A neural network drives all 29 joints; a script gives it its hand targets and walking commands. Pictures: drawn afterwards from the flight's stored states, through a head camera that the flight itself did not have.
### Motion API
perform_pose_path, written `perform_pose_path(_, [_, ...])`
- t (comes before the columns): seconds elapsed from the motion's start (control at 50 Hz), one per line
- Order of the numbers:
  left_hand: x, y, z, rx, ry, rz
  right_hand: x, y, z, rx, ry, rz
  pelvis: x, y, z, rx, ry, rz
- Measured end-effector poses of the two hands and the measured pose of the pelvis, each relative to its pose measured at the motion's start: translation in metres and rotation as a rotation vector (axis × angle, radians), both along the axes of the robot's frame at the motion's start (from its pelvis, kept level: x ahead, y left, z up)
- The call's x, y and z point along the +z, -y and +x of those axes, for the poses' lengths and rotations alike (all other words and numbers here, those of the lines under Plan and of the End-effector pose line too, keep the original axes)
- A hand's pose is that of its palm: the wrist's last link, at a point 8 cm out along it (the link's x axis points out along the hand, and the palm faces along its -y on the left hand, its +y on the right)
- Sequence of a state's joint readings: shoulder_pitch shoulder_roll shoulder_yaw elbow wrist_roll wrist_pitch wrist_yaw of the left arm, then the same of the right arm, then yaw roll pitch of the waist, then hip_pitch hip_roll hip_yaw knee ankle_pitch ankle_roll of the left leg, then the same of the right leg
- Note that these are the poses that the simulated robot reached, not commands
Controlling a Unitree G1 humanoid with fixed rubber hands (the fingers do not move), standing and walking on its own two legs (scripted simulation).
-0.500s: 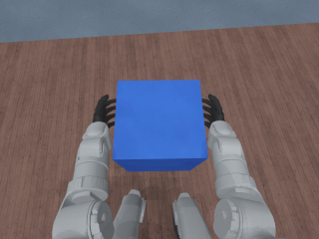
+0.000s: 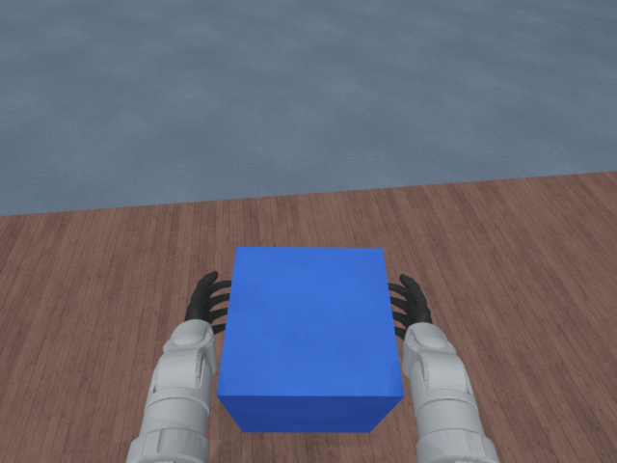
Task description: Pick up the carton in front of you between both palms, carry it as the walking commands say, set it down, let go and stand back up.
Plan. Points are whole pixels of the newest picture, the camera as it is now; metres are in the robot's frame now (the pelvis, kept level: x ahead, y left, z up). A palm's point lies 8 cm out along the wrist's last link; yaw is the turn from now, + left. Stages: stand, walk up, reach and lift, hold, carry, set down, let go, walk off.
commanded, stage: reach and lift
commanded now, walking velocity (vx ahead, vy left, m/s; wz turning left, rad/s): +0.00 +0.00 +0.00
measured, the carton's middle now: (308, 346) +0.31 +0.00 -0.08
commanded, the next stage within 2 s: hold in 1.16 s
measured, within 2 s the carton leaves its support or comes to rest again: neither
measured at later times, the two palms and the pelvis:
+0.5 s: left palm (191, 321) +0.28 +0.15 +0.04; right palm (431, 327) +0.29 -0.15 +0.04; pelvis -0.01 +0.00 +0.02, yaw +0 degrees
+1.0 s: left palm (191, 312) +0.29 +0.15 +0.05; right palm (433, 318) +0.29 -0.15 +0.05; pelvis +0.01 +0.00 +0.02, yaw +0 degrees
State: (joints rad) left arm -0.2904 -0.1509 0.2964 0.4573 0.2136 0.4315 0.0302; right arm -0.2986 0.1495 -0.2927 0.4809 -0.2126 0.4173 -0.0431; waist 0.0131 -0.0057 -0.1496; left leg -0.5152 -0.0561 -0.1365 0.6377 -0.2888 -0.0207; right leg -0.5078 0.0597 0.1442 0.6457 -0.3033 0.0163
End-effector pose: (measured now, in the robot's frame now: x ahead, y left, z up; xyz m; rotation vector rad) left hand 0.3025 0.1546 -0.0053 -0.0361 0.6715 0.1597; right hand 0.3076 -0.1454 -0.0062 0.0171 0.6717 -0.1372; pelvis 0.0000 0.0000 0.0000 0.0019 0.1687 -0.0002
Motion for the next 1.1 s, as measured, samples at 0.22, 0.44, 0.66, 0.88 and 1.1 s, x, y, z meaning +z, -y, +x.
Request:
perform_pose_path(0.22, [0.045, 0.004, -0.013, -0.041, 0.003, 0.036, 0.045, 0.004, -0.018, 0.013, 0.003, -0.033, 0.017, -0.001, 0.002, 0.002, 0.18, 0.0])
perform_pose_path(0.44, [0.047, 0.003, -0.019, -0.034, -0.014, 0.029, 0.047, 0.003, -0.023, 0.01, -0.014, -0.028, 0.016, -0.001, -0.012, 0.002, 0.224, -0.001])
perform_pose_path(0.66, [0.053, 0.002, -0.014, -0.039, -0.004, 0.034, 0.053, 0.003, -0.018, 0.012, -0.005, -0.034, 0.018, -0.001, -0.008, 0.002, 0.23, -0.001])
perform_pose_path(0.88, [0.058, 0.003, -0.01, -0.05, -0.009, 0.05, 0.058, 0.003, -0.015, 0.023, -0.01, -0.048, 0.021, -0.002, 0.003, 0.001, 0.237, -0.001])
perform_pose_path(1.1, [0.063, 0.003, -0.011, -0.054, -0.009, 0.055, 0.062, 0.003, -0.016, 0.027, -0.011, -0.053, 0.023, -0.001, 0.007, 0.001, 0.251, -0.001])
